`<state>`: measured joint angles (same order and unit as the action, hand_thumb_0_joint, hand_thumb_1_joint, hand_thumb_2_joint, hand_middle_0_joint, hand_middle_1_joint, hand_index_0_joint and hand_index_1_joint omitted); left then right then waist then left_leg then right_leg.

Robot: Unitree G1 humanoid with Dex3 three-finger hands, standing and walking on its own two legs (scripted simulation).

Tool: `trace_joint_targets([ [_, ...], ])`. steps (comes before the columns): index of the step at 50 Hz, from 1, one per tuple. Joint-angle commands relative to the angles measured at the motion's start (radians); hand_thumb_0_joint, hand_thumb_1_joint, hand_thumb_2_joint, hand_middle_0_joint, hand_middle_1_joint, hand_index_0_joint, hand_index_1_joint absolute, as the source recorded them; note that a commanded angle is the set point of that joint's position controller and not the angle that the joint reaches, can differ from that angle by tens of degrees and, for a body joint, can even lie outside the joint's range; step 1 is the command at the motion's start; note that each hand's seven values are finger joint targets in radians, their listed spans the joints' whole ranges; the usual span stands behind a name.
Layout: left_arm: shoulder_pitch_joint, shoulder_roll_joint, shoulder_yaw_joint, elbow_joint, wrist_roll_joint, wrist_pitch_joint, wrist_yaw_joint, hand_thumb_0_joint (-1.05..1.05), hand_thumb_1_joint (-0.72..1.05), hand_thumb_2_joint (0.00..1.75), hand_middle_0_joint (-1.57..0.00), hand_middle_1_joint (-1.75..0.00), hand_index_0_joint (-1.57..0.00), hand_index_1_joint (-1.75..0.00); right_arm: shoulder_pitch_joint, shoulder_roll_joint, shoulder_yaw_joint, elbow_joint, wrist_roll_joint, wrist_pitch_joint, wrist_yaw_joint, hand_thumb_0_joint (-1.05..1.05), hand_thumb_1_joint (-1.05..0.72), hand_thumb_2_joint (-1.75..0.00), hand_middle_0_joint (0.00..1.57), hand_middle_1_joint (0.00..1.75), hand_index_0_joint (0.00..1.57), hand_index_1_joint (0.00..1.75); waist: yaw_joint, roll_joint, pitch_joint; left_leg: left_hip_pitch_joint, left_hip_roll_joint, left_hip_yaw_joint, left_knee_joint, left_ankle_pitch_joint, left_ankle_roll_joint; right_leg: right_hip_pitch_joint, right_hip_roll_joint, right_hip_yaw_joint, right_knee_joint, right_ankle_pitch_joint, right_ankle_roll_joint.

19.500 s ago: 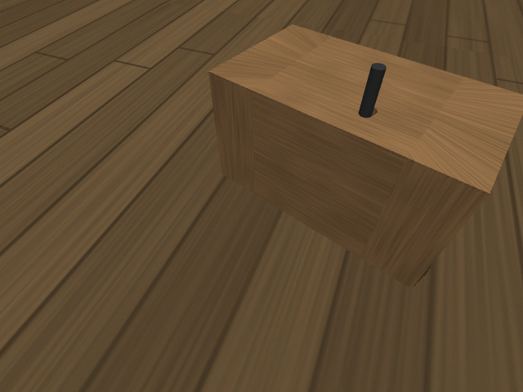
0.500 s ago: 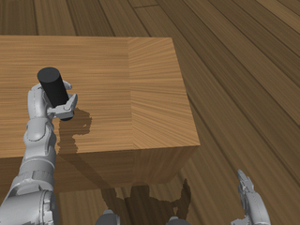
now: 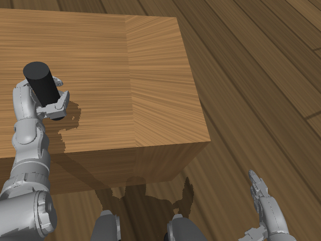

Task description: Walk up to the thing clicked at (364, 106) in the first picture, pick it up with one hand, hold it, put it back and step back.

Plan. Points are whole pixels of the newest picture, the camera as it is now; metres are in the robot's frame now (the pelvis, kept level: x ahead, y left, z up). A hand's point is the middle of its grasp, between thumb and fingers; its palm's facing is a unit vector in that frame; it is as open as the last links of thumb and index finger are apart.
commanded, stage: lower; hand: left
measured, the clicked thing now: (48, 95) +0.46 +0.23 +0.03
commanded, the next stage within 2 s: loosen in 0.76 s
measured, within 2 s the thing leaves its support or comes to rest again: rests again in 0.48 s
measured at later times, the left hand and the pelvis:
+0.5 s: hand (59, 101) +0.48 +0.23 -0.01, palm faces +0.22 -0.97 +0.00, open 6.0 cm; pelvis +0.00 +0.00 -0.02, yaw +0 degrees
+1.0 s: hand (59, 102) +0.48 +0.23 -0.02, palm faces +0.23 -0.97 +0.01, open 6.1 cm; pelvis -0.01 +0.00 -0.04, yaw +0 degrees
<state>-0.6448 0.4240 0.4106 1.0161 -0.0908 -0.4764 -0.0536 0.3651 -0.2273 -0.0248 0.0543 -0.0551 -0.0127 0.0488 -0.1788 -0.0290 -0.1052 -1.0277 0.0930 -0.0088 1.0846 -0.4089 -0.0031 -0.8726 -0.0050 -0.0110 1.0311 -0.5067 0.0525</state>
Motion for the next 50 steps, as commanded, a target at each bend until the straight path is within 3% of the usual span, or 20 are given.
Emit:
trace_joint_targets([
  [1, -0.43, 0.252, 0.031, -0.215, -0.003, -0.096, 0.001, 0.0, 0.47, 1.28, -1.35, -1.41, -1.36, -1.42, 0.042, -0.167, -0.107, -0.168, 0.001, -0.044, -0.02, 0.0, 0.52, -0.06, 0.05, 0.05, 0.05, 0.05, -0.014, 0.23, -0.508, 0.497, -0.023, -0.036, -0.083, 0.276, 0.006, -0.001, 0.043, -0.041, -0.078, 0.279, -0.063],
  [3, -0.419, 0.248, 0.032, -0.199, -0.002, -0.099, 0.001, 0.0, 0.47, 1.29, -1.36, -1.42, -1.37, -1.43, 0.034, -0.154, -0.087, -0.182, 0.001, -0.044, -0.015, 0.0, 0.52, -0.06, 0.05, 0.05, 0.05, 0.05, -0.014, 0.234, -0.501, 0.46, -0.027, -0.028, -0.068, 0.263, 0.012, -0.005, 0.04, -0.034, -0.073, 0.287, -0.06],
  [5, -0.406, 0.262, 0.048, -0.173, 0.003, -0.098, 0.0, 0.0, 0.46, 1.3, -1.38, -1.44, -1.39, -1.44, 0.031, -0.17, -0.103, -0.174, 0.001, -0.039, -0.014, 0.0, 0.52, -0.06, 0.05, 0.05, 0.05, 0.05, -0.008, 0.247, -0.475, 0.444, -0.021, -0.043, -0.076, 0.251, 0.002, -0.04, 0.045, -0.047, -0.055, 0.248, -0.068],
  [8, -0.417, 0.239, 0.029, -0.162, 0.009, -0.102, -0.003, 0.0, 0.5, 1.3, -1.39, -1.45, -1.4, -1.45, 0.018, -0.151, -0.084, -0.211, -0.001, -0.039, -0.009, 0.0, 0.53, -0.05, 0.05, 0.05, 0.05, 0.05, -0.019, 0.23, -0.496, 0.423, -0.022, -0.041, -0.059, 0.229, 0.007, -0.042, 0.047, -0.046, -0.045, 0.241, -0.067],
  [13, -0.437, 0.276, 0.049, -0.189, 0.0, -0.114, -0.003, 0.0, 0.5, 1.31, -1.39, -1.46, -1.41, -1.46, 0.017, -0.188, -0.11, -0.271, 0.005, -0.041, -0.016, 0.0, 0.53, -0.05, 0.05, 0.05, 0.05, 0.05, -0.033, 0.212, -0.544, 0.413, -0.023, -0.044, -0.045, 0.196, 0.011, -0.039, 0.051, -0.044, -0.029, 0.228, -0.065],
  [14, -0.437, 0.293, 0.062, -0.189, -0.001, -0.115, -0.005, 0.0, 0.5, 1.31, -1.39, -1.46, -1.4, -1.45, 0.053, -0.188, -0.111, -0.245, 0.003, -0.036, -0.019, 0.0, 0.52, -0.06, 0.05, 0.05, 0.05, 0.05, -0.035, 0.218, -0.541, 0.409, -0.025, -0.042, -0.035, 0.217, 0.011, -0.038, 0.052, -0.043, -0.026, 0.249, -0.062],
  [15, -0.439, 0.283, 0.049, -0.205, -0.003, -0.119, -0.009, 0.0, 0.52, 1.3, -1.38, -1.44, -1.39, -1.44, 0.054, -0.167, -0.082, -0.26, 0.003, -0.038, -0.016, 0.0, 0.52, -0.06, 0.05, 0.05, 0.05, 0.05, -0.033, 0.229, -0.567, 0.414, -0.027, -0.039, -0.027, 0.235, 0.013, -0.03, 0.05, -0.04, -0.021, 0.265, -0.062],
  [19, -0.418, 0.302, 0.072, -0.2, -0.005, -0.118, -0.018, 0.0, 0.49, 1.28, -1.37, -1.42, -1.38, -1.43, 0.079, -0.189, -0.11, -0.238, 0.003, -0.032, -0.019, 0.0, 0.51, -0.06, 0.05, 0.05, 0.05, 0.05, -0.035, 0.239, -0.573, 0.429, -0.025, -0.045, 0.004, 0.331, 0.012, -0.048, 0.053, -0.043, 0.005, 0.325, -0.06],
  [21, -0.403, 0.278, 0.048, -0.188, 0.004, -0.117, -0.026, 0.0, 0.52, 1.28, -1.37, -1.41, -1.37, -1.41, 0.071, -0.17, -0.087, -0.268, 0.003, -0.033, -0.014, 0.0, 0.51, -0.06, 0.05, 0.05, 0.05, 0.05, -0.039, 0.249, -0.56, 0.434, -0.022, -0.046, 0.01, 0.351, 0.009, -0.066, 0.052, -0.045, 0.012, 0.325, -0.061],
  [22, -0.405, 0.293, 0.057, -0.197, 0.007, -0.116, -0.021, 0.0, 0.51, 1.29, -1.38, -1.42, -1.38, -1.43, 0.066, -0.161, -0.077, -0.259, 0.002, -0.032, -0.011, 0.0, 0.51, -0.06, 0.05, 0.05, 0.05, 0.05, -0.023, 0.263, -0.559, 0.413, -0.026, -0.044, 0.016, 0.346, 0.01, -0.061, 0.049, -0.039, 0.015, 0.327, -0.062],
  [25, -0.388, 0.273, 0.055, -0.172, 0.001, -0.112, -0.027, 0.0, 0.49, 1.32, -1.38, -1.44, -1.39, -1.45, 0.047, -0.155, -0.068, -0.29, 0.005, -0.03, -0.009, 0.0, 0.52, -0.06, 0.05, 0.05, 0.05, 0.05, -0.031, 0.243, -0.532, 0.378, -0.028, -0.036, 0.018, 0.298, 0.016, -0.06, 0.049, -0.034, 0.009, 0.313, -0.059],
  [27, -0.383, 0.276, 0.063, -0.166, -0.001, -0.114, -0.031, 0.0, 0.48, 1.32, -1.39, -1.45, -1.39, -1.45, 0.071, -0.18, -0.103, -0.244, 0.002, -0.026, -0.01, 0.0, 0.52, -0.06, 0.05, 0.05, 0.05, 0.05, -0.035, 0.267, -0.507, 0.386, -0.023, -0.045, 0.011, 0.281, 0.008, -0.103, 0.052, -0.042, 0.018, 0.272, -0.065],
  [31, -0.386, 0.302, 0.077, -0.174, 0.009, -0.114, -0.024, 0.0, 0.48, 1.32, -1.38, -1.45, -1.39, -1.45, 0.077, -0.192, -0.111, -0.283, -0.001, -0.026, -0.009, 0.0, 0.52, -0.06, 0.05, 0.05, 0.05, 0.05, -0.047, 0.25, -0.535, 0.377, -0.024, -0.045, 0.027, 0.273, 0.013, -0.096, 0.053, -0.041, 0.024, 0.28, -0.063],
  [35, -0.36, 0.251, 0.048, -0.14, 0.008, -0.111, -0.024, 0.0, 0.47, 1.3, -1.37, -1.44, -1.38, -1.44, 0.076, -0.176, -0.089, -0.321, 0.003, -0.027, -0.005, 0.0, 0.52, -0.06, 0.05, 0.05, 0.05, 0.05, -0.057, 0.21, -0.516, 0.339, -0.028, -0.042, 0.035, 0.249, 0.021, -0.099, 0.055, -0.038, 0.026, 0.28, -0.059],
  [41, -0.353, 0.25, 0.049, -0.115, 0.012, -0.107, -0.024, 0.0, 0.48, 1.34, -1.39, -1.46, -1.4, -1.46, 0.094, -0.187, -0.099, -0.317, 0.0, -0.024, -0.003, 0.0, 0.53, -0.06, 0.05, 0.05, 0.05, 0.05, -0.061, 0.217, -0.513, 0.315, -0.028, -0.046, 0.047, 0.243, 0.019, -0.129, 0.054, -0.039, 0.043, 0.269, -0.061],
  [44, -0.365, 0.234, 0.027, -0.095, 0.021, -0.101, -0.024, 0.0, 0.43, 1.23, -1.45, -1.43, -1.46, -1.42, 0.096, -0.186, -0.102, -0.307, 0.002, -0.021, -0.002, 0.0, 0.53, -0.05, 0.05, 0.05, 0.05, 0.05, -0.068, 0.202, -0.49, 0.29, -0.031, -0.043, 0.048, 0.201, 0.022, -0.147, 0.054, -0.034, 0.04, 0.244, -0.059],
  [45, -0.362, 0.219, 0.024, -0.103, 0.019, -0.099, -0.027, 0.0, 0.35, 1.15, -1.37, -1.35, -1.39, -1.34, 0.102, -0.192, -0.105, -0.317, -0.001, -0.019, -0.003, 0.0, 0.52, -0.05, 0.05, 0.05, 0.05, 0.05, -0.077, 0.192, -0.498, 0.307, -0.026, -0.048, 0.042, 0.198, 0.02, -0.16, 0.056, -0.041, 0.041, 0.231, -0.061],
  [46, -0.365, 0.251, 0.039, -0.111, 0.018, -0.1, -0.027, 0.0, 0.29, 1.07, -1.31, -1.27, -1.34, -1.26, 0.084, -0.196, -0.106, -0.32, 0.002, -0.019, -0.004, 0.0, 0.52, -0.04, 0.05, 0.05, 0.05, 0.05, -0.061, 0.214, -0.477, 0.295, -0.029, -0.049, 0.029, 0.149, 0.015, -0.163, 0.055, -0.041, 0.038, 0.186, -0.064],
  [48, -0.389, 0.229, 0.035, -0.126, 0.007, -0.1, -0.025, 0.0, 0.22, 0.91, -1.23, -1.15, -1.26, -1.12, 0.07, -0.19, -0.101, -0.341, 0.006, -0.021, -0.004, 0.0, 0.52, -0.04, 0.05, 0.05, 0.05, 0.05, -0.056, 0.198, -0.478, 0.285, -0.031, -0.049, 0.021, 0.109, 0.013, -0.159, 0.054, -0.041, 0.035, 0.157, -0.064],
  [50, -0.379, 0.221, 0.03, -0.099, 0.004, -0.101, -0.027, 0.0, 0.14, 0.76, -1.16, -1.06, -1.19, -1.03, 0.088, -0.185, -0.096, -0.324, 0.002, -0.022, -0.006, 0.0, 0.52, -0.04, 0.05, 0.05, 0.05, 0.05, -0.069, 0.209, -0.451, 0.274, -0.029, -0.05, 0.019, 0.086, 0.012, -0.173, 0.053, -0.041, 0.035, 0.14, -0.064],
])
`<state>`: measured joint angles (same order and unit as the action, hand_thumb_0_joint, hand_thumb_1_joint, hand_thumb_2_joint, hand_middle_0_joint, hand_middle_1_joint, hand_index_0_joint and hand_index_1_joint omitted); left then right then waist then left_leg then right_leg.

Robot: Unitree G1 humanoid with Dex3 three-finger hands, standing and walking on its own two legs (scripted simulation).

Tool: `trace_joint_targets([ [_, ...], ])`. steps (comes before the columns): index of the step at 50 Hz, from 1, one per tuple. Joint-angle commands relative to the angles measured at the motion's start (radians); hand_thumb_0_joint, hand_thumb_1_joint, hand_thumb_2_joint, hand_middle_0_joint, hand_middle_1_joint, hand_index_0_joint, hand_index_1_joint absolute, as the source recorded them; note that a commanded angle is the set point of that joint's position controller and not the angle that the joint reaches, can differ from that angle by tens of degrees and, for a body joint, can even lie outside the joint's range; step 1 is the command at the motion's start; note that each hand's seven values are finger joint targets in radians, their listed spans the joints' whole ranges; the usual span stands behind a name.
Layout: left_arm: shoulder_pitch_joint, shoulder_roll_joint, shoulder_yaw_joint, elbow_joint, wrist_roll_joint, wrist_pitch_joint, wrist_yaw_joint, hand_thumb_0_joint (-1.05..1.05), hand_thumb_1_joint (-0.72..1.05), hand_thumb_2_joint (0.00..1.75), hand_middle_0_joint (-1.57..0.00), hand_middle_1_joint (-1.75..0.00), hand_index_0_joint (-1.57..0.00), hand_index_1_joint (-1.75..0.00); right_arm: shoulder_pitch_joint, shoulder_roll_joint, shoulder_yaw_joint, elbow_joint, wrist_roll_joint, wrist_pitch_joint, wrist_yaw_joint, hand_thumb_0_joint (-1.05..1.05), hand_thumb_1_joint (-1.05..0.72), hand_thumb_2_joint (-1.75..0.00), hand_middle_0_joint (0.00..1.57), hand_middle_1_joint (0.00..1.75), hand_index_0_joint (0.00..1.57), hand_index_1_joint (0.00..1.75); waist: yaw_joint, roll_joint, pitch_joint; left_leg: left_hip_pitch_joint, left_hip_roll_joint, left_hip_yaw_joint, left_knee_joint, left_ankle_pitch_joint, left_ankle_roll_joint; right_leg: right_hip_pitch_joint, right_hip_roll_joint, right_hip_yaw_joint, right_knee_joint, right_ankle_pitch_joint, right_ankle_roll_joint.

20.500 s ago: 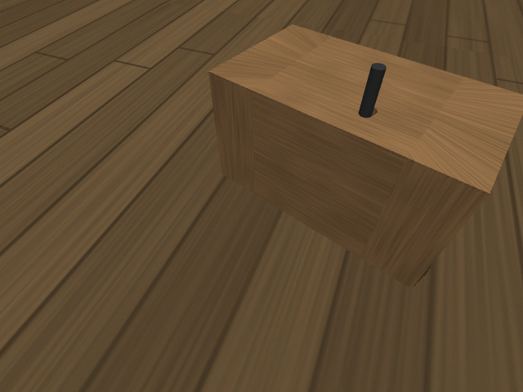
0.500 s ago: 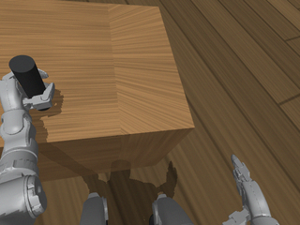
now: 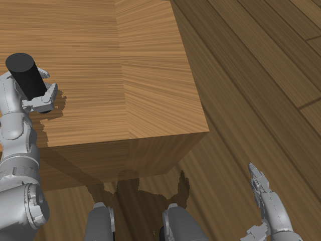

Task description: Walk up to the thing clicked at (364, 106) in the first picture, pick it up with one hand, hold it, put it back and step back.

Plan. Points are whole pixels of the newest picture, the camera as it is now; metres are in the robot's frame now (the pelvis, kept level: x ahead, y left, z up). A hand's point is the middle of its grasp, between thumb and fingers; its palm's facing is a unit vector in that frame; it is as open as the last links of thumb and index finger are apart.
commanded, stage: open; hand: left
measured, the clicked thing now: (34, 87) +0.48 +0.24 +0.03
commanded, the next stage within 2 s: withdraw in 0.32 s
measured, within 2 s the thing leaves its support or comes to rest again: neither
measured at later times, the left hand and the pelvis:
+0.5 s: hand (45, 91) +0.49 +0.23 +0.01, palm faces +0.23 -0.97 +0.01, open 14.3 cm; pelvis +0.01 +0.00 +0.00, yaw +0 degrees
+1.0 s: hand out of the picture +0.48 +0.33 +0.14, palm faces +0.31 -0.94 -0.16, open 17.5 cm; pelvis +0.01 +0.01 +0.04, yaw +0 degrees
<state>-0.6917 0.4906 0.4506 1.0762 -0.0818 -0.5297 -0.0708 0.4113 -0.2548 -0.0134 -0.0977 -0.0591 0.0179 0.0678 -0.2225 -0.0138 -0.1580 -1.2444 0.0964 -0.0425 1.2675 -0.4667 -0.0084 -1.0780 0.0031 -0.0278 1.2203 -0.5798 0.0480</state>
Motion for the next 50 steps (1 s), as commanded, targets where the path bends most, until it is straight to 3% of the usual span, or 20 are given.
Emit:
trace_joint_targets([
  [1, -0.337, 0.155, -0.012, -0.175, -0.003, -0.046, -0.009, 0.0, 0.07, 0.69, -1.11, -1.0, -1.15, -0.97, 0.042, -0.163, -0.112, -0.184, 0.005, -0.053, -0.025, 0.0, 0.52, -0.04, 0.05, 0.05, 0.05, 0.05, -0.027, 0.199, -0.422, 0.507, -0.031, -0.021, -0.168, 0.15, 0.016, 0.031, 0.048, -0.029, -0.151, 0.217, -0.061],
  [3, -0.361, 0.18, -0.011, -0.197, 0.005, -0.047, -0.009, 0.0, -0.07, 0.61, -0.98, -0.85, -1.01, -0.82, 0.043, -0.164, -0.114, -0.179, 0.007, -0.052, -0.029, 0.0, 0.53, -0.05, 0.05, 0.05, 0.05, 0.05, -0.021, 0.225, -0.426, 0.522, -0.033, -0.022, -0.176, 0.122, 0.011, 0.029, 0.046, -0.028, -0.154, 0.193, -0.062],
  [5, -0.359, 0.162, -0.021, -0.2, 0.004, -0.044, -0.008, 0.0, -0.19, 0.47, -0.83, -0.71, -0.85, -0.69, 0.041, -0.159, -0.11, -0.187, 0.003, -0.054, -0.03, 0.0, 0.52, -0.05, 0.05, 0.05, 0.05, 0.05, -0.024, 0.225, -0.457, 0.54, -0.031, -0.023, -0.162, 0.179, 0.011, 0.036, 0.048, -0.032, -0.144, 0.235, -0.062],
  [6, -0.387, 0.199, 0.001, -0.261, 0.0, -0.051, -0.001, 0.0, -0.23, 0.42, -0.78, -0.65, -0.8, -0.64, 0.033, -0.158, -0.105, -0.192, 0.006, -0.055, -0.03, 0.0, 0.52, -0.05, 0.05, 0.05, 0.05, 0.05, -0.006, 0.244, -0.499, 0.547, -0.034, -0.018, -0.153, 0.21, 0.012, 0.063, 0.044, -0.027, -0.139, 0.264, -0.061],
  [8, -0.34, 0.171, -0.003, -0.208, -0.008, -0.044, -0.002, 0.0, -0.29, 0.36, -0.71, -0.58, -0.72, -0.57, 0.046, -0.159, -0.105, -0.194, 0.006, -0.055, -0.031, 0.0, 0.51, -0.05, 0.05, 0.05, 0.05, 0.05, -0.014, 0.205, -0.476, 0.531, -0.034, -0.016, -0.142, 0.233, 0.019, 0.071, 0.046, -0.026, -0.144, 0.286, -0.056],
  [9, -0.355, 0.204, 0.016, -0.236, -0.008, -0.048, 0.003, 0.0, -0.32, 0.34, -0.69, -0.55, -0.69, -0.54, 0.036, -0.166, -0.114, -0.201, 0.008, -0.055, -0.031, 0.0, 0.51, -0.05, 0.05, 0.05, 0.05, 0.05, -0.006, 0.212, -0.482, 0.528, -0.036, -0.014, -0.144, 0.226, 0.018, 0.076, 0.045, -0.024, -0.144, 0.282, -0.057],
  [14, -0.332, 0.198, 0.012, -0.262, 0.004, -0.052, 0.013, 0.0, -0.33, 0.28, -0.55, -0.42, -0.55, -0.42, 0.045, -0.155, -0.111, -0.186, 0.004, -0.047, -0.028, 0.0, 0.51, -0.05, 0.05, 0.05, 0.05, 0.05, 0.009, 0.243, -0.503, 0.563, -0.032, -0.019, -0.134, 0.312, 0.013, 0.078, 0.047, -0.03, -0.124, 0.329, -0.061],
  [21, -0.311, 0.19, 0.015, -0.266, -0.004, -0.049, 0.007, 0.0, -0.46, 0.11, -0.32, -0.2, -0.33, -0.2, 0.059, -0.152, -0.106, -0.185, 0.003, -0.04, -0.026, 0.0, 0.51, -0.05, 0.05, 0.05, 0.05, 0.05, 0.002, 0.239, -0.509, 0.571, -0.028, -0.014, -0.123, 0.353, 0.015, 0.097, 0.047, -0.025, -0.128, 0.371, -0.057],
  [23, -0.311, 0.225, 0.034, -0.285, 0.0, -0.052, 0.013, 0.0, -0.39, 0.15, -0.2, -0.18, -0.21, -0.17, 0.055, -0.187, -0.142, -0.219, 0.005, -0.038, -0.029, 0.0, 0.54, -0.05, 0.05, 0.05, 0.05, 0.05, -0.002, 0.224, -0.518, 0.569, -0.029, -0.012, -0.121, 0.353, 0.018, 0.107, 0.047, -0.019, -0.13, 0.38, -0.055],
  [25, -0.341, 0.28, 0.062, -0.335, 0.004, -0.052, 0.013, 0.0, -0.44, 0.13, -0.17, -0.15, -0.18, -0.15, 0.066, -0.208, -0.168, -0.237, 0.006, -0.029, -0.034, 0.0, 0.54, -0.05, 0.05, 0.05, 0.05, 0.05, 0.002, 0.246, -0.566, 0.606, -0.029, -0.011, -0.125, 0.377, 0.017, 0.141, 0.046, -0.016, -0.135, 0.402, -0.054],
  [28, -0.363, 0.337, 0.11, -0.378, -0.013, -0.047, 0.006, 0.0, -0.43, 0.12, -0.12, -0.11, -0.13, -0.11, 0.083, -0.174, -0.141, -0.214, 0.014, -0.018, -0.035, 0.0, 0.53, -0.05, 0.05, 0.05, 0.05, 0.05, 0.031, 0.283, -0.561, 0.636, -0.032, -0.01, -0.139, 0.42, 0.01, 0.167, 0.043, -0.015, -0.14, 0.42, -0.055],
  [34, -0.38, 0.421, 0.129, -0.368, 0.003, 0.025, -0.03, 0.0, -0.5, 0.07, -0.06, -0.06, -0.07, -0.05, 0.055, -0.138, -0.097, -0.161, 0.018, 0.006, -0.043, 0.0, 0.53, -0.05, 0.05, 0.05, 0.05, 0.05, 0.053, 0.312, -0.536, 0.667, -0.034, 0.007, -0.182, 0.418, 0.009, 0.219, 0.038, -0.002, -0.195, 0.431, -0.05],
  [36, -0.386, 0.409, 0.117, -0.305, -0.011, 0.065, -0.054, 0.0, -0.54, 0.04, -0.07, -0.05, -0.08, -0.04, 0.045, -0.151, -0.108, -0.104, 0.022, 0.009, -0.049, 0.0, 0.53, -0.05, 0.05, 0.05, 0.05, 0.05, 0.048, 0.293, -0.449, 0.645, -0.032, 0.005, -0.21, 0.374, 0.008, 0.202, 0.042, -0.006, -0.219, 0.396, -0.05],
  [40, -0.414, 0.404, 0.081, -0.232, -0.017, 0.145, -0.113, 0.0, -0.57, 0.0, -0.06, -0.03, -0.08, -0.01, -0.006, -0.123, -0.058, -0.061, 0.034, 0.006, -0.056, 0.0, 0.55, -0.05, 0.05, 0.05, 0.05, 0.05, 0.055, 0.257, -0.372, 0.625, -0.033, 0.016, -0.267, 0.278, 0.012, 0.211, 0.041, -0.006, -0.275, 0.334, -0.052],
  [41, -0.401, 0.387, 0.057, -0.192, -0.017, 0.163, -0.129, 0.0, -0.57, 0.0, -0.05, -0.03, -0.08, -0.01, 0.004, -0.135, -0.072, -0.041, 0.035, 0.005, -0.06, 0.0, 0.55, -0.05, 0.05, 0.05, 0.05, 0.05, 0.046, 0.234, -0.367, 0.642, -0.03, 0.018, -0.276, 0.266, 0.015, 0.205, 0.042, -0.007, -0.287, 0.324, -0.051],
  [43, -0.372, 0.379, 0.053, -0.131, -0.023, 0.192, -0.152, 0.0, -0.58, 0.0, -0.05, -0.02, -0.08, 0.0, -0.019, -0.133, -0.057, -0.026, 0.042, -0.001, -0.062, 0.0, 0.56, -0.04, 0.05, 0.05, 0.05, 0.05, 0.051, 0.187, -0.341, 0.628, -0.029, 0.018, -0.293, 0.267, 0.018, 0.217, 0.044, -0.015, -0.301, 0.327, -0.051],
  [45, -0.4, 0.406, 0.073, -0.135, -0.044, 0.204, -0.172, 0.0, -0.57, 0.05, -0.05, -0.05, -0.05, -0.05, -0.03, -0.163, -0.076, -0.044, 0.049, -0.008, -0.067, 0.0, 0.61, -0.04, 0.05, 0.05, 0.05, 0.05, 0.047, 0.153, -0.345, 0.633, -0.027, 0.015, -0.312, 0.248, 0.019, 0.232, 0.048, -0.022, -0.312, 0.311, -0.052],
  [46, -0.343, 0.617, 0.11, -0.139, 0.091, 0.248, -0.112, 0.0, -0.57, 0.03, -0.06, -0.06, -0.07, -0.06, 0.016, -0.217, -0.138, -0.088, 0.055, 0.017, -0.073, 0.0, 0.58, -0.05, 0.05, 0.05, 0.05, 0.05, 0.096, 0.189, -0.431, 0.725, -0.041, 0.026, -0.354, 0.301, 0.008, 0.317, 0.044, -0.025, -0.347, 0.349, -0.048],
  [48, -0.397, 0.521, 0.06, -0.149, 0.078, 0.287, -0.053, 0.0, -0.59, 0.04, -0.06, -0.07, -0.07, -0.07, 0.026, -0.178, -0.107, -0.052, 0.07, 0.042, -0.065, 0.0, 0.57, -0.05, 0.05, 0.05, 0.05, 0.05, 0.07, 0.179, -0.378, 0.744, -0.041, 0.031, -0.379, 0.292, 0.002, 0.298, 0.05, -0.029, -0.363, 0.339, -0.048],
  [50, -0.342, 0.509, 0.056, -0.089, 0.091, 0.318, -0.034, 0.0, -0.6, 0.04, -0.07, -0.08, -0.08, -0.08, 0.007, -0.203, -0.138, -0.035, 0.074, 0.057, -0.066, 0.0, 0.55, -0.06, 0.05, 0.05, 0.05, 0.05, 0.073, 0.1, -0.326, 0.728, -0.039, 0.027, -0.397, 0.282, 0.008, 0.301, 0.054, -0.032, -0.382, 0.329, -0.046],
])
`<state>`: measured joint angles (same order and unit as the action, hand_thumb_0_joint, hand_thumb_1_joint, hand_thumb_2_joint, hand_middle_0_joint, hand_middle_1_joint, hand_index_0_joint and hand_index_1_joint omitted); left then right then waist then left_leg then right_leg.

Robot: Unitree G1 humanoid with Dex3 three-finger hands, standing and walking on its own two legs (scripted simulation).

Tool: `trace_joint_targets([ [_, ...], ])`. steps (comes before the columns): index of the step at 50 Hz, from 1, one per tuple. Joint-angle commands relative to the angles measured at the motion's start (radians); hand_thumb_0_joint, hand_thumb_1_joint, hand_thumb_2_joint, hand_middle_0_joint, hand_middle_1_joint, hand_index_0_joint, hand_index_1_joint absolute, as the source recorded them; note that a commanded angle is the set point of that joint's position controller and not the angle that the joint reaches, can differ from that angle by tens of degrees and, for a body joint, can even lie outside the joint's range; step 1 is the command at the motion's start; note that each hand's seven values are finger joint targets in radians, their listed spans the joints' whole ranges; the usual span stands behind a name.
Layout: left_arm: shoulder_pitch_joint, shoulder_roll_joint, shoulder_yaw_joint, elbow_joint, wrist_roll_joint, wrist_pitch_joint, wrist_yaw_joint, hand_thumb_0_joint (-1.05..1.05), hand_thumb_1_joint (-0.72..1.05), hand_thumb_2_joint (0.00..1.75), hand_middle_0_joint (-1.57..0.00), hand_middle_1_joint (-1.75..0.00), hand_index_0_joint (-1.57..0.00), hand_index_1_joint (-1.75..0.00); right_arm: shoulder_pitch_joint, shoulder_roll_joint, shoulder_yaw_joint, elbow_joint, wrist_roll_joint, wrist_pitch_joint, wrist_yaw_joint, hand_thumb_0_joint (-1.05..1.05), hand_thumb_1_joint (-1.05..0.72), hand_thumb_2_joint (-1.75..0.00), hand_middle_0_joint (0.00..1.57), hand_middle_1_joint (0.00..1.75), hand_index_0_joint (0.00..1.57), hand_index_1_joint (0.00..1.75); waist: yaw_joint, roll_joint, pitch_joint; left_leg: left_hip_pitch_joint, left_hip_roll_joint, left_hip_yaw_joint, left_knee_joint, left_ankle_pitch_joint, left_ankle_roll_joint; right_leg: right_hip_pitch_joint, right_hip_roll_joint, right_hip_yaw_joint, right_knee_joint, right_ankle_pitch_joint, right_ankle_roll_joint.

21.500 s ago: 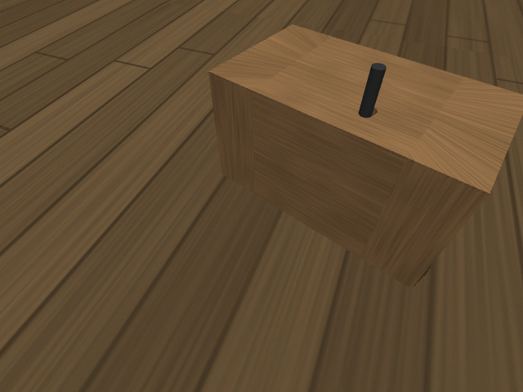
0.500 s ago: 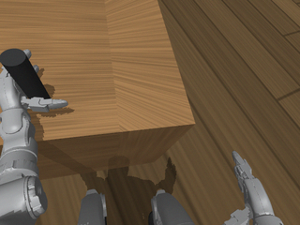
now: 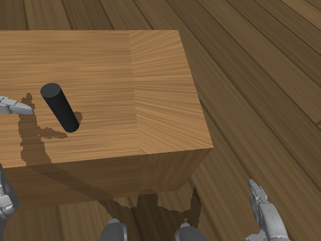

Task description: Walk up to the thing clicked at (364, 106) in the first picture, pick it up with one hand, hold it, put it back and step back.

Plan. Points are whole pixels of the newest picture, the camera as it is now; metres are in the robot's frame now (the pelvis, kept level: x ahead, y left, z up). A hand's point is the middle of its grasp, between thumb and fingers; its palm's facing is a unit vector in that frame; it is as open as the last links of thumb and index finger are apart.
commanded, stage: sink last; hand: left
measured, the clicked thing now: (62, 110) +0.47 +0.24 -0.01
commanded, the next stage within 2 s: home in 0.22 s
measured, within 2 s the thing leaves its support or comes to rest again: neither
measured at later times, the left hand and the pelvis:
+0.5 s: hand out of the picture +0.33 +0.34 +0.05, palm faces +0.38 -0.84 -0.40, open 17.1 cm; pelvis +0.03 +0.00 +0.04, yaw +1 degrees
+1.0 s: hand out of the picture +0.16 +0.15 -0.03, palm faces +0.15 -0.97 -0.19, open 17.6 cm; pelvis +0.00 -0.03 +0.03, yaw +2 degrees
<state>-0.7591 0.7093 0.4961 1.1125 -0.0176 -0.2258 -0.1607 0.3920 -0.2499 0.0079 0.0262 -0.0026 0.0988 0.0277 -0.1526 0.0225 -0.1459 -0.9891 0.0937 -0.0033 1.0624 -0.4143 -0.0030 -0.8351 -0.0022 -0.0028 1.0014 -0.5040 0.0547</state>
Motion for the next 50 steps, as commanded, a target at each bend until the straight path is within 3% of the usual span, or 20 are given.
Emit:
trace_joint_targets([
  [1, -0.319, 0.375, 0.047, -0.199, 0.039, 0.018, 0.082, 0.0, -0.58, 0.04, -0.06, -0.07, -0.07, -0.07, 0.041, -0.181, -0.136, -0.117, 0.023, -0.017, -0.025, 0.0, 0.57, -0.05, 0.05, 0.05, 0.05, 0.05, 0.031, 0.108, -0.375, 0.492, -0.038, -0.012, -0.195, 0.261, 0.003, 0.085, 0.056, -0.054, -0.162, 0.273, -0.054],
  [4, -0.274, 0.478, 0.095, -0.201, 0.07, 0.042, 0.125, 0.0, -0.54, 0.05, -0.08, -0.06, -0.07, -0.06, -0.001, -0.202, -0.146, -0.205, 0.031, -0.005, -0.018, 0.0, 0.47, -0.08, 0.05, 0.05, 0.05, 0.05, 0.052, 0.077, -0.44, 0.504, -0.049, 0.007, -0.19, 0.323, 0.017, 0.197, 0.043, -0.032, -0.188, 0.356, -0.045],
  [6, -0.26, 0.47, 0.089, -0.216, 0.074, 0.045, 0.147, 0.0, -0.49, 0.05, -0.07, -0.04, -0.06, -0.05, 0.023, -0.162, -0.103, -0.171, 0.033, 0.006, -0.014, 0.0, 0.47, -0.08, 0.05, 0.05, 0.05, 0.05, 0.073, 0.135, -0.408, 0.52, -0.052, 0.015, -0.21, 0.33, 0.011, 0.212, 0.036, -0.024, -0.207, 0.355, -0.046],
  [9, -0.181, 0.344, 0.017, -0.182, 0.076, 0.058, 0.165, 0.0, -0.43, 0.06, -0.06, -0.04, -0.06, -0.04, -0.031, -0.081, -0.013, -0.145, 0.036, 0.0, -0.002, 0.0, 0.43, -0.09, 0.05, 0.05, 0.05, 0.05, 0.09, 0.169, -0.322, 0.536, -0.051, 0.021, -0.246, 0.309, 0.0, 0.189, 0.034, -0.026, -0.231, 0.304, -0.053],
  [14, -0.026, 0.282, -0.03, -0.398, 0.061, 0.09, 0.188, 0.0, -0.44, 0.06, -0.06, -0.04, -0.06, -0.04, 0.059, -0.196, -0.14, -0.126, 0.038, -0.019, -0.012, 0.0, 0.44, -0.09, 0.05, 0.05, 0.05, 0.05, 0.089, 0.265, -0.39, 0.723, -0.032, 0.011, -0.28, 0.428, -0.026, 0.183, 0.042, -0.052, -0.249, 0.343, -0.06],
  [15, 0.034, 0.192, -0.081, -0.407, 0.053, 0.101, 0.186, 0.0, -0.41, 0.07, -0.06, -0.04, -0.06, -0.04, 0.058, -0.159, -0.111, -0.121, 0.038, -0.025, -0.013, 0.0, 0.42, -0.09, 0.05, 0.05, 0.05, 0.05, 0.088, 0.261, -0.387, 0.738, -0.033, 0.014, -0.275, 0.452, -0.026, 0.184, 0.04, -0.055, -0.254, 0.359, -0.059],
  [16, 0.126, 0.208, -0.05, -0.467, 0.042, 0.112, 0.194, 0.0, -0.36, 0.08, -0.06, -0.03, -0.05, -0.04, 0.1, -0.198, -0.164, -0.068, 0.044, -0.023, -0.022, 0.0, 0.4, -0.1, 0.05, 0.05, 0.05, 0.05, 0.094, 0.232, -0.343, 0.726, -0.033, 0.016, -0.284, 0.437, -0.023, 0.183, 0.039, -0.058, -0.264, 0.356, -0.057],
  [17, 0.2, 0.162, -0.065, -0.511, 0.033, 0.125, 0.199, 0.0, -0.44, 0.1, -0.06, -0.06, -0.06, -0.07, 0.087, -0.198, -0.158, -0.101, 0.049, -0.027, -0.025, 0.0, 0.32, -0.18, 0.13, 0.13, 0.13, 0.13, 0.093, 0.19, -0.336, 0.727, -0.033, 0.015, -0.288, 0.44, -0.019, 0.208, 0.038, -0.06, -0.271, 0.369, -0.054],
  [22, 0.392, 0.004, -0.14, -0.7, 0.002, 0.163, 0.219, 0.0, -0.51, 0.08, -0.05, -0.06, -0.05, -0.06, 0.023, -0.089, -0.052, -0.07, 0.07, -0.041, -0.035, 0.0, -0.08, -0.58, 0.15, 0.22, 0.15, 0.22, 0.131, 0.087, -0.146, 0.607, -0.039, 0.014, -0.346, 0.338, -0.014, 0.246, 0.035, -0.072, -0.286, 0.301, -0.057],
  [25, 0.489, -0.081, -0.18, -0.79, -0.007, 0.168, 0.226, 0.0, -0.51, 0.08, -0.05, -0.06, -0.05, -0.06, 0.002, -0.03, 0.012, -0.023, 0.069, -0.048, -0.035, 0.0, -0.32, -0.66, 0.16, 0.23, 0.16, 0.23, 0.15, 0.079, -0.116, 0.574, -0.05, 0.028, -0.354, 0.307, -0.012, 0.276, 0.024, -0.062, -0.287, 0.302, -0.056],
  [27, 0.575, -0.093, -0.176, -0.867, -0.012, 0.176, 0.228, 0.0, -0.51, 0.08, -0.05, -0.06, -0.05, -0.06, 0.022, -0.044, -0.014, 0.007, 0.063, -0.044, -0.04, 0.0, -0.48, -0.68, 0.16, 0.24, 0.16, 0.24, 0.155, 0.104, -0.15, 0.598, -0.056, 0.036, -0.341, 0.347, -0.012, 0.287, 0.016, -0.054, -0.283, 0.345, -0.053],
  [30, 0.688, -0.086, -0.164, -1.077, -0.022, 0.183, 0.239, 0.0, -0.49, 0.09, -0.06, -0.06, -0.06, -0.06, -0.011, -0.171, -0.139, -0.058, 0.062, -0.048, -0.062, 0.0, -0.57, -0.71, 0.17, 0.25, 0.17, 0.25, 0.147, 0.098, -0.266, 0.691, -0.055, 0.041, -0.321, 0.43, -0.011, 0.336, 0.012, -0.049, -0.273, 0.432, -0.044],
  [33, 0.804, -0.207, -0.233, -1.075, -0.027, 0.197, 0.25, 0.0, -0.51, 0.08, -0.05, -0.06, -0.05, -0.06, -0.025, -0.128, -0.123, -0.026, 0.06, -0.053, -0.084, 0.0, -0.57, -0.71, 0.17, 0.25, 0.17, 0.25, 0.136, 0.053, -0.178, 0.677, -0.058, 0.043, -0.333, 0.379, -0.009, 0.321, 0.013, -0.049, -0.28, 0.392, -0.042],
  [35, 0.889, -0.29, -0.295, -1.069, -0.025, 0.199, 0.253, 0.0, -0.53, 0.07, -0.05, -0.06, -0.05, -0.06, -0.045, -0.07, -0.07, -0.032, 0.059, -0.055, -0.093, 0.0, -0.61, -0.74, 0.17, 0.25, 0.17, 0.25, 0.137, 0.003, -0.125, 0.638, -0.058, 0.043, -0.338, 0.338, -0.001, 0.322, 0.011, -0.048, -0.286, 0.363, -0.04],
  [40, 1.018, -0.402, -0.419, -1.08, -0.022, 0.199, 0.238, 0.0, -0.58, 0.04, -0.05, -0.05, -0.05, -0.05, -0.013, -0.023, -0.016, -0.024, 0.05, -0.056, -0.095, 0.0, -0.56, -0.71, 0.17, 0.25, 0.17, 0.25, 0.132, -0.046, -0.053, 0.572, -0.069, 0.063, -0.337, 0.227, 0.005, 0.284, 0.0, -0.047, -0.299, 0.284, -0.037],
  [42, 1.045, -0.408, -0.433, -1.093, -0.019, 0.194, 0.236, 0.0, -0.58, 0.04, -0.05, -0.05, -0.05, -0.05, -0.035, -0.006, -0.004, -0.033, 0.047, -0.059, -0.096, 0.0, -0.56, -0.71, 0.17, 0.24, 0.17, 0.24, 0.143, -0.026, -0.047, 0.555, -0.074, 0.074, -0.332, 0.196, 0.004, 0.272, -0.007, -0.036, -0.306, 0.27, -0.039],
  [46, 1.069, -0.348, -0.388, -1.123, -0.017, 0.183, 0.243, 0.0, -0.61, 0.0, -0.04, -0.04, -0.04, -0.04, -0.05, -0.073, -0.075, -0.051, 0.041, -0.061, -0.109, 0.0, -0.61, -0.74, 0.17, 0.25, 0.17, 0.25, 0.149, -0.005, -0.017, 0.519, -0.079, 0.085, -0.33, 0.1, 0.004, 0.252, -0.015, -0.013, -0.329, 0.168, -0.042],
  [47, 1.142, -0.309, -0.325, -1.14, -0.009, 0.192, 0.27, 0.0, -0.61, 0.0, -0.04, -0.03, -0.04, -0.03, -0.073, -0.087, -0.046, 0.205, 0.038, -0.055, -0.123, 0.0, -0.59, -0.72, 0.17, 0.25, 0.17, 0.25, 0.179, 0.022, 0.012, 0.525, -0.077, 0.065, -0.317, 0.09, 0.001, 0.269, 0.0, -0.028, -0.332, 0.154, -0.044],
  [48, 1.148, -0.345, -0.375, -1.157, -0.009, 0.194, 0.272, 0.0, -0.61, 0.0, -0.04, -0.03, -0.03, -0.03, -0.081, -0.071, -0.034, 0.165, 0.041, -0.063, -0.13, 0.0, -0.57, -0.71, 0.17, 0.25, 0.17, 0.25, 0.158, 0.025, 0.025, 0.526, -0.075, 0.068, -0.325, 0.065, 0.002, 0.253, 0.002, -0.027, -0.335, 0.123, -0.047],
  [50, 1.141, -0.364, -0.405, -1.185, -0.012, 0.192, 0.281, 0.0, -0.61, 0.0, -0.04, -0.03, -0.04, -0.04, -0.112, -0.062, -0.029, 0.15, 0.041, -0.072, -0.142, 0.0, -0.63, -0.75, 0.17, 0.26, 0.17, 0.26, 0.147, 0.017, 0.004, 0.53, -0.073, 0.065, -0.319, 0.053, 0.005, 0.251, 0.001, -0.025, -0.335, 0.106, -0.051],
])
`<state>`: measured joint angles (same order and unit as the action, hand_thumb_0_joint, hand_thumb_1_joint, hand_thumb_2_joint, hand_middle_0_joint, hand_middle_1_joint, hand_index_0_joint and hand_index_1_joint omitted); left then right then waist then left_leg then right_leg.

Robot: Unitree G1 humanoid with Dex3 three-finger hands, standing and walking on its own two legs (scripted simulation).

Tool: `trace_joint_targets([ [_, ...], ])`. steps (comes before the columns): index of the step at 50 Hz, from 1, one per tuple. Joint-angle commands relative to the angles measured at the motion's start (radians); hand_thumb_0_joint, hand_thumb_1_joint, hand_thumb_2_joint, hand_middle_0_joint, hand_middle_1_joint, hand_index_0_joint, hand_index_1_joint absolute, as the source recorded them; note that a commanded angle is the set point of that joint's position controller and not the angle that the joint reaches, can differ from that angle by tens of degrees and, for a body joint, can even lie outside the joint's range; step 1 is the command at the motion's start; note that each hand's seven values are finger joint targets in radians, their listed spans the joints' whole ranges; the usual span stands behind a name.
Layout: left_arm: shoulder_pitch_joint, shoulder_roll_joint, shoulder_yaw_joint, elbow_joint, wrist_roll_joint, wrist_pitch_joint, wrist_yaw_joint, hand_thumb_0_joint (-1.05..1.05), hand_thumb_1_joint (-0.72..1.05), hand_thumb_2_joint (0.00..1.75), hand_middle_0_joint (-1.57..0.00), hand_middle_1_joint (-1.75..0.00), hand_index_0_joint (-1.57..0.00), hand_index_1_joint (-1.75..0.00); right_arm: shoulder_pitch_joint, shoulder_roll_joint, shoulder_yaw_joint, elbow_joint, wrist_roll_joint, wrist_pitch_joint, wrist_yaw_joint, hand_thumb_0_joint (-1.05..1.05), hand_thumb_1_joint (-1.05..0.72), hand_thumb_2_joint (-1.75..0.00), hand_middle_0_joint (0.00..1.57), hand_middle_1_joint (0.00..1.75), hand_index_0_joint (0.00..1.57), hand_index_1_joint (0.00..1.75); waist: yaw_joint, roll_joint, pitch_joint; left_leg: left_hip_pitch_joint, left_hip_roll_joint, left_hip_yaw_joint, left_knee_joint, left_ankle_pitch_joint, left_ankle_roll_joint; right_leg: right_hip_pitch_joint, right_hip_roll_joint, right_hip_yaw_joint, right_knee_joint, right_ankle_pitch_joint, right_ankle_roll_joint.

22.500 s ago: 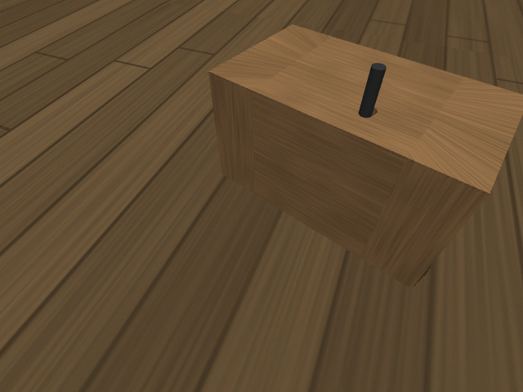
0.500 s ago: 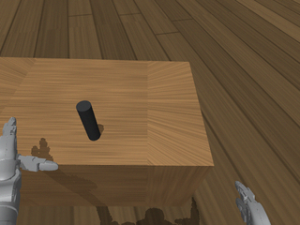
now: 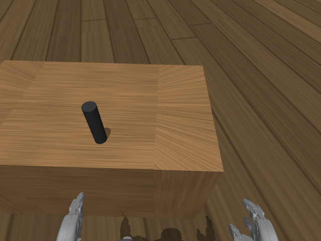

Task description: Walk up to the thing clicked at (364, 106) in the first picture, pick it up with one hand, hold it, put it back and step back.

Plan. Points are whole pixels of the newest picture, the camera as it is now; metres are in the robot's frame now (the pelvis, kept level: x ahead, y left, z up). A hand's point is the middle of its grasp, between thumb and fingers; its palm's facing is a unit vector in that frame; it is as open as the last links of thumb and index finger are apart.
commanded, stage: home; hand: left
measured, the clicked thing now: (95, 124) +0.48 +0.25 -0.05
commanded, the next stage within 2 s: none
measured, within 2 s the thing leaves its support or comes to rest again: neither
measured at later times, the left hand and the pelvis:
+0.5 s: hand (90, 226) +0.18 +0.19 -0.06, palm faces +0.14 -0.95 -0.27, open 17.7 cm; pelvis +0.00 +0.00 +0.00, yaw +0 degrees
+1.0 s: hand out of the picture +0.09 +0.29 -0.12, palm faces -0.05 -0.91 -0.41, open 17.6 cm; pelvis +0.01 +0.03 +0.02, yaw -1 degrees
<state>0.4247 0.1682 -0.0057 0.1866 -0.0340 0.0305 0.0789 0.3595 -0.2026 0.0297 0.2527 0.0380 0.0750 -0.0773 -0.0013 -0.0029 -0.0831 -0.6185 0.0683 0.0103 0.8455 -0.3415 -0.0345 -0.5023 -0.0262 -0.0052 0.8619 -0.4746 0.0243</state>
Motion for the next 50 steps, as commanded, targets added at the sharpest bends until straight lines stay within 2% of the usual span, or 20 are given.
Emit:
trace_joint_targets([
  [1, -0.063, 0.168, 0.087, -0.257, 0.004, -0.06, 0.047, 0.0, -0.61, 0.0, -0.04, -0.04, -0.04, -0.04, -0.092, -0.106, -0.047, -0.067, 0.0, -0.052, -0.041, 0.0, -0.67, -0.77, 0.18, 0.26, 0.18, 0.26, -0.007, 0.037, -0.043, 0.152, -0.047, 0.051, -0.107, -0.044, 0.037, -0.096, 0.027, -0.025, -0.192, 0.057, -0.022],
  [4, -0.071, 0.127, 0.043, -0.206, 0.013, -0.067, 0.055, 0.0, -0.61, 0.0, -0.04, -0.04, -0.04, -0.04, -0.108, -0.116, -0.053, -0.009, -0.01, -0.07, -0.058, 0.0, -0.7, -0.79, 0.18, 0.27, 0.18, 0.27, -0.037, 0.012, -0.021, 0.157, -0.041, 0.049, -0.099, -0.088, 0.039, -0.141, 0.03, -0.022, -0.198, 0.01, -0.02],
  [6, -0.071, 0.101, 0.009, -0.206, 0.013, -0.068, 0.056, 0.0, -0.61, 0.0, -0.04, -0.03, -0.04, -0.03, -0.12, -0.123, -0.056, 0.017, -0.014, -0.083, -0.062, 0.0, -0.75, -0.82, 0.19, 0.28, 0.19, 0.28, -0.039, -0.011, -0.038, 0.158, -0.039, 0.037, -0.091, -0.069, 0.04, -0.137, 0.033, -0.033, -0.184, 0.032, -0.019],
  [7, -0.042, 0.104, 0.013, -0.202, 0.015, -0.069, 0.06, 0.0, -0.61, 0.0, -0.04, -0.03, -0.04, -0.03, -0.129, -0.125, -0.059, 0.019, -0.014, -0.089, -0.064, 0.0, -0.76, -0.82, 0.19, 0.28, 0.19, 0.28, -0.024, -0.015, -0.063, 0.162, -0.039, 0.035, -0.081, -0.028, 0.04, -0.118, 0.032, -0.034, -0.184, 0.063, -0.018],
  [10, -0.029, 0.106, 0.012, -0.192, 0.022, -0.064, 0.068, 0.0, -0.61, 0.0, -0.04, -0.03, -0.04, -0.03, -0.137, -0.127, -0.061, 0.048, -0.017, -0.109, -0.069, 0.0, -0.75, -0.82, 0.19, 0.28, 0.19, 0.28, -0.018, -0.064, -0.102, 0.166, -0.038, 0.034, -0.066, 0.022, 0.044, -0.085, 0.033, -0.034, -0.176, 0.116, -0.01],
  [12, -0.016, 0.121, 0.028, -0.193, 0.026, -0.061, 0.073, 0.0, -0.61, 0.0, -0.04, -0.03, -0.04, -0.03, -0.139, -0.128, -0.067, 0.065, -0.02, -0.116, -0.072, 0.0, -0.84, -0.87, 0.2, 0.29, 0.2, 0.29, -0.01, -0.051, -0.138, 0.18, -0.038, 0.034, -0.054, 0.084, 0.043, -0.061, 0.034, -0.034, -0.163, 0.186, -0.007],
  [16, -0.008, 0.151, 0.068, -0.178, 0.029, -0.051, 0.083, 0.0, -0.61, 0.0, -0.04, -0.04, -0.04, -0.03, -0.155, -0.126, -0.064, 0.097, -0.019, -0.124, -0.074, 0.0, -0.9, -0.9, 0.2, 0.3, 0.2, 0.3, 0.006, -0.027, -0.114, 0.173, -0.035, 0.04, -0.065, 0.097, 0.04, -0.054, 0.034, -0.032, -0.161, 0.195, -0.011],
  [20, -0.028, 0.144, 0.066, -0.202, 0.027, -0.039, 0.085, 0.0, -0.61, 0.0, -0.03, -0.03, -0.04, -0.03, -0.166, -0.121, -0.06, 0.11, -0.02, -0.139, -0.075, 0.0, -0.9, -0.9, 0.2, 0.3, 0.2, 0.3, 0.005, 0.026, -0.062, 0.163, -0.036, 0.042, -0.09, 0.041, 0.035, -0.073, 0.033, -0.031, -0.178, 0.131, -0.017],
  [25, 0.008, 0.123, 0.049, -0.202, 0.028, -0.016, 0.083, 0.0, -0.61, 0.0, -0.04, -0.04, -0.04, -0.04, -0.158, -0.12, -0.065, 0.122, -0.022, -0.154, -0.072, 0.0, -0.9, -0.9, 0.2, 0.3, 0.2, 0.3, -0.001, 0.032, -0.105, 0.197, -0.032, 0.033, -0.078, 0.163, 0.034, -0.027, 0.039, -0.044, -0.154, 0.259, -0.015],
  [26, -0.024, 0.112, 0.031, -0.209, 0.027, -0.012, 0.079, 0.0, -0.61, 0.0, -0.04, -0.04, -0.04, -0.04, -0.161, -0.126, -0.065, 0.124, -0.022, -0.157, -0.07, 0.0, -0.9, -0.9, 0.2, 0.3, 0.2, 0.3, -0.012, 0.026, -0.081, 0.2, -0.028, 0.03, -0.085, 0.154, 0.034, -0.044, 0.042, -0.046, -0.154, 0.247, -0.016],
  [28, -0.037, 0.109, 0.033, -0.206, 0.027, -0.004, 0.077, 0.0, -0.61, 0.0, -0.04, -0.04, -0.04, -0.04, -0.166, -0.123, -0.064, 0.129, -0.022, -0.16, -0.07, 0.0, -0.9, -0.9, 0.2, 0.3, 0.2, 0.3, -0.018, 0.004, -0.069, 0.189, -0.03, 0.03, -0.085, 0.126, 0.036, -0.045, 0.039, -0.045, -0.17, 0.225, -0.014],
  [29, -0.068, 0.336, 0.093, 0.116, 0.13, -0.034, 0.024, 0.0, -0.55, 0.06, -0.05, -0.06, -0.05, -0.06, -0.164, -0.273, -0.109, 0.33, -0.12, -0.127, -0.01, 0.0, -0.9, -0.9, 0.2, 0.3, 0.2, 0.3, -0.015, 0.006, -0.049, 0.287, 0.012, -0.035, -0.082, 0.163, 0.07, 0.059, -0.048, 0.048, -0.165, 0.305, -0.087],
  [30, -0.05, 0.346, 0.103, 0.159, 0.131, -0.047, 0.003, 0.0, -0.56, 0.05, -0.05, -0.05, -0.05, -0.05, -0.167, -0.27, -0.115, 0.352, -0.126, -0.111, 0.016, 0.0, -0.9, -0.9, 0.2, 0.3, 0.2, 0.3, -0.01, -0.006, -0.094, 0.298, 0.003, -0.033, -0.074, 0.189, 0.091, 0.092, -0.056, 0.067, -0.144, 0.369, -0.104],
  [34, -0.111, 0.318, 0.065, 0.246, 0.1, -0.083, -0.032, 0.0, -0.58, 0.04, -0.05, -0.05, -0.05, -0.05, -0.208, -0.264, -0.113, 0.377, -0.092, -0.111, 0.067, 0.0, -0.9, -0.9, 0.2, 0.3, 0.2, 0.3, 0.001, -0.003, -0.02, 0.297, 0.013, -0.065, -0.151, 0.084, 0.11, 0.049, -0.05, 0.058, -0.191, 0.192, -0.097],
  [38, -0.136, 0.349, 0.059, 0.355, 0.082, -0.094, -0.039, 0.0, -0.58, 0.04, -0.05, -0.05, -0.05, -0.05, -0.211, -0.265, -0.115, 0.441, -0.082, -0.115, 0.079, 0.0, -0.9, -0.9, 0.2, 0.3, 0.2, 0.3, -0.011, -0.004, -0.039, 0.36, 0.008, -0.047, -0.131, 0.226, 0.095, 0.105, -0.066, 0.088, -0.211, 0.406, -0.085],
  [41, -0.156, 0.361, 0.057, 0.423, 0.077, -0.091, -0.035, 0.0, -0.6, 0.03, -0.04, -0.05, -0.04, -0.05, -0.226, -0.282, -0.116, 0.486, -0.081, -0.109, 0.078, 0.0, -0.9, -0.9, 0.2, 0.3, 0.2, 0.3, -0.008, 0.016, 0.011, 0.362, 0.018, -0.069, -0.176, 0.248, 0.099, 0.11, -0.06, 0.077, -0.231, 0.378, -0.079],
  [43, -0.159, 0.372, 0.057, 0.463, 0.073, -0.089, -0.032, 0.0, -0.58, 0.04, -0.05, -0.05, -0.05, -0.05, -0.22, -0.283, -0.114, 0.516, -0.079, -0.105, 0.076, 0.0, -0.9, -0.9, 0.2, 0.3, 0.2, 0.3, -0.009, -0.001, 0.008, 0.381, 0.017, -0.067, -0.188, 0.305, 0.097, 0.142, -0.067, 0.079, -0.239, 0.442, -0.077],
  [44, -0.163, 0.375, 0.057, 0.481, 0.071, -0.085, -0.03, 0.0, -0.61, 0.02, -0.04, -0.04, -0.04, -0.04, -0.213, -0.293, -0.115, 0.531, -0.08, -0.103, 0.075, 0.0, -0.9, -0.9, 0.2, 0.3, 0.2, 0.3, -0.009, 0.021, 0.025, 0.381, 0.026, -0.075, -0.219, 0.268, 0.097, 0.13, -0.06, 0.073, -0.248, 0.382, -0.073],
  [47, -0.157, 0.376, 0.052, 0.544, 0.067, -0.077, -0.03, 0.0, -0.59, 0.03, -0.04, -0.05, -0.05, -0.05, -0.219, -0.313, -0.113, 0.577, -0.078, -0.1, 0.071, 0.0, -0.9, -0.9, 0.2, 0.3, 0.2, 0.3, 0.0, 0.038, 0.033, 0.388, 0.043, -0.099, -0.285, 0.221, 0.097, 0.167, -0.056, 0.064, -0.28, 0.322, -0.067],
  [50, -0.16, 0.378, 0.046, 0.6, 0.066, -0.069, -0.034, 0.0, -0.61, 0.02, -0.04, -0.04, -0.04, -0.04, -0.238, -0.321, -0.109, 0.613, -0.075, -0.094, 0.071, 0.0, -0.9, -0.9, 0.2, 0.3, 0.2, 0.3, 0.001, 0.058, 0.068, 0.375, 0.057, -0.123, -0.387, 0.055, 0.092, 0.18, -0.046, 0.053, -0.332, 0.223, -0.062],
])
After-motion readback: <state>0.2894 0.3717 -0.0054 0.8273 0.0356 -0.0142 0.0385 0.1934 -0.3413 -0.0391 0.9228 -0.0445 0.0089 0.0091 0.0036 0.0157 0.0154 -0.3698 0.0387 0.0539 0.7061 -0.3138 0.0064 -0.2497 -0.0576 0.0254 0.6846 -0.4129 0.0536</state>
